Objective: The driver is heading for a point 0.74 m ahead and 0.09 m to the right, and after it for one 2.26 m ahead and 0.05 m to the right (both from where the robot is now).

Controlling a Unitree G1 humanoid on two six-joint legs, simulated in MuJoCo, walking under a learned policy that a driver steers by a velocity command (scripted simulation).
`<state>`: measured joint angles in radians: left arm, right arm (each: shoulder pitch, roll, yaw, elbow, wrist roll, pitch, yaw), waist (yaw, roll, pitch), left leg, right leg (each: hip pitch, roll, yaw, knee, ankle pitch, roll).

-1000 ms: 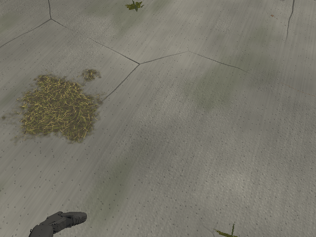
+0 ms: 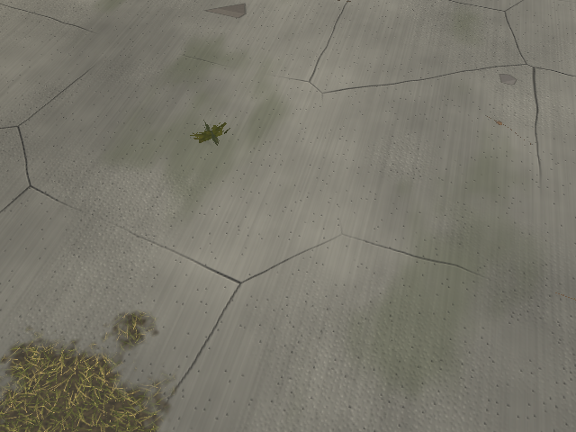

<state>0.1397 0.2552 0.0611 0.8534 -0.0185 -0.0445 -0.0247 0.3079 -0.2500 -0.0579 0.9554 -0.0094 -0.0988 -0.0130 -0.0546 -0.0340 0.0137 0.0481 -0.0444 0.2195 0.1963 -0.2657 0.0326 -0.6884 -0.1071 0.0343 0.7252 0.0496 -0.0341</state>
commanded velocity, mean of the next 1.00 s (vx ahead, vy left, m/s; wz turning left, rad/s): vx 0.50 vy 0.00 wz -0.24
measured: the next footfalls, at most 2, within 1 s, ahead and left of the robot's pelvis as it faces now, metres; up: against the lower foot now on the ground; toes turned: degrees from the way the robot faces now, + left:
right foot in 0.14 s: +0.25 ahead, -0.12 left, +0.00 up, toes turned -8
left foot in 0.68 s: +0.61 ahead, +0.00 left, +0.00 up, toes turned -14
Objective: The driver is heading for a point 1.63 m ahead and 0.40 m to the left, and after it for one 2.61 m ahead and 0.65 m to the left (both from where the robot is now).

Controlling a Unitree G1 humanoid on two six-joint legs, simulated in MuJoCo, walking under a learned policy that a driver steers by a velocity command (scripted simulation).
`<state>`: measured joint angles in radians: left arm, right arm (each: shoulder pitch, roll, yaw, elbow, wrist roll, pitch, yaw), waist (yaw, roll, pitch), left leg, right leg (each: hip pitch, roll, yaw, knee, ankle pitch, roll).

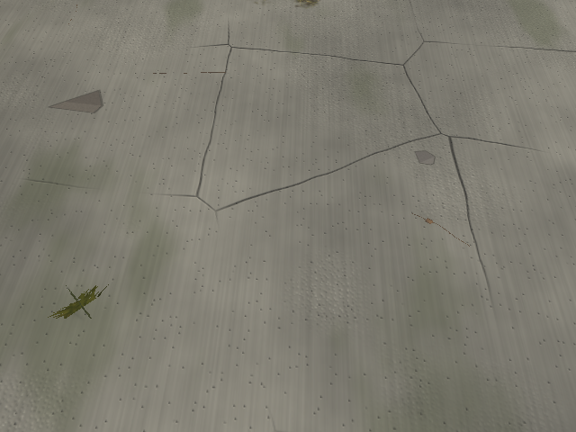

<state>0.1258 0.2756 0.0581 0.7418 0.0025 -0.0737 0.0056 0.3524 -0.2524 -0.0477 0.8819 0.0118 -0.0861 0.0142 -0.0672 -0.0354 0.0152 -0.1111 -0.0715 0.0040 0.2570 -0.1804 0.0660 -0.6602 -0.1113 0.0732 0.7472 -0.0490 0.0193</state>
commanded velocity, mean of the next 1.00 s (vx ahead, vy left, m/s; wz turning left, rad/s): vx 0.50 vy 0.00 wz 0.38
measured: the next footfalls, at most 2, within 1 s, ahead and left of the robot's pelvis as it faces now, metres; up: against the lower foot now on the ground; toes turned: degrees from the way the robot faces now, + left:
right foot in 0.18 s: +0.28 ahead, -0.15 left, +0.00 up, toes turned +7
left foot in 0.68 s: +0.46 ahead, +0.19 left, +0.00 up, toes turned +27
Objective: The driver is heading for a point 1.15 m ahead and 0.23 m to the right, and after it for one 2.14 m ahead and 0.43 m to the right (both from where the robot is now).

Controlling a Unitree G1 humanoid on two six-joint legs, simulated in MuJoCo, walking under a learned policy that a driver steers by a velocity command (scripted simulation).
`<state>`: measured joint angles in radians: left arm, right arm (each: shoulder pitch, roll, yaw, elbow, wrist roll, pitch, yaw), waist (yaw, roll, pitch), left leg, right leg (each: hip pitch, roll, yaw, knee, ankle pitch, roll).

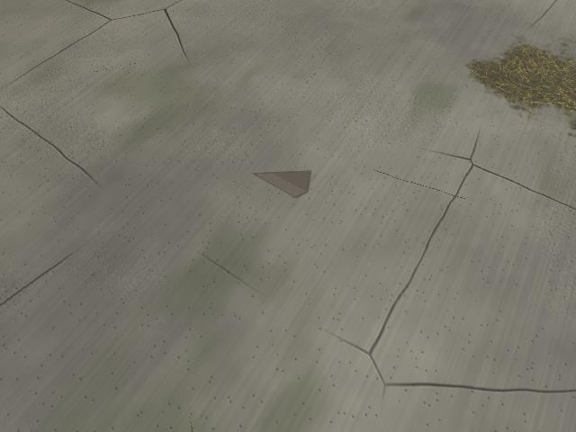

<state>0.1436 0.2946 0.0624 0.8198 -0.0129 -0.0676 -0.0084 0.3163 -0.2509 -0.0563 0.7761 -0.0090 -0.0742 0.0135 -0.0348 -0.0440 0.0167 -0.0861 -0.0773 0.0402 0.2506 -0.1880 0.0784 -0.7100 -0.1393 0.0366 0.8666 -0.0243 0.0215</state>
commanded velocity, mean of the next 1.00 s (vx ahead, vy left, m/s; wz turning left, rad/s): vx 0.22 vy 0.00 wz -0.28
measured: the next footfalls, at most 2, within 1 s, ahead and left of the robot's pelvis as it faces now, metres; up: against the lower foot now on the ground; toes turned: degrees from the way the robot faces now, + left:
right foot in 0.22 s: +0.30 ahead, -0.15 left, +0.00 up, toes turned -7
left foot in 0.68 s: +0.35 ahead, +0.08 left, +0.00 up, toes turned -21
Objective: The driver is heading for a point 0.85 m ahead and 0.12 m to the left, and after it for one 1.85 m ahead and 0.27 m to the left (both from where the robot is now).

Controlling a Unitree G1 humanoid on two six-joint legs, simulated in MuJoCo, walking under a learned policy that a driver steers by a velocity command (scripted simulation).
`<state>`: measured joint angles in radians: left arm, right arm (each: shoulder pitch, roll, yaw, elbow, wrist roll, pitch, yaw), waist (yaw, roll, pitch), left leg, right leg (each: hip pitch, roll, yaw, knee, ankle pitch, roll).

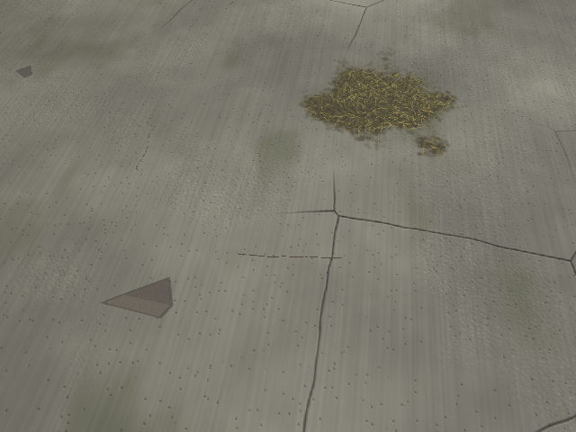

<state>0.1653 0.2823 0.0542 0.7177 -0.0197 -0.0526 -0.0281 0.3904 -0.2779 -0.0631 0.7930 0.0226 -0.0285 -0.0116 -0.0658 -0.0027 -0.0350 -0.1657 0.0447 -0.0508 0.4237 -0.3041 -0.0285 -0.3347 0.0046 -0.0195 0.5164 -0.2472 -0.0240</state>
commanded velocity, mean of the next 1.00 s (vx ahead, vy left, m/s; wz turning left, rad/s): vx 0.47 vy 0.00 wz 0.01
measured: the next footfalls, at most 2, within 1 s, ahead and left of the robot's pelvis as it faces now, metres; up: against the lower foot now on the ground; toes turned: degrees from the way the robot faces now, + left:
right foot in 0.02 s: +0.07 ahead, -0.11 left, +0.00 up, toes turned +0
left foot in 0.48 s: +0.40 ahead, +0.13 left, +0.00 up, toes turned +1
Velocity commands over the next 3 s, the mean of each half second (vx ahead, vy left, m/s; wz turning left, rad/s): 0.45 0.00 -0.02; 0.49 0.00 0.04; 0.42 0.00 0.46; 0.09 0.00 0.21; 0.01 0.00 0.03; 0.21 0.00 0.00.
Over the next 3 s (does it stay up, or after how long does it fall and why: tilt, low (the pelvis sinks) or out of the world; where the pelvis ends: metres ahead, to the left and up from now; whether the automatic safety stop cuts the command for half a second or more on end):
stays up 0.97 0.05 -0.01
